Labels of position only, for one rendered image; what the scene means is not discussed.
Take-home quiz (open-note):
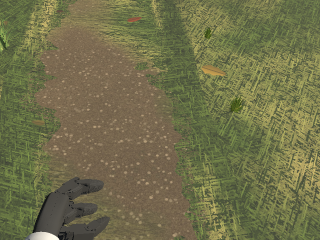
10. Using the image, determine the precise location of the left robot hand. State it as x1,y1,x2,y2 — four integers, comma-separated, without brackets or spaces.
32,177,110,240

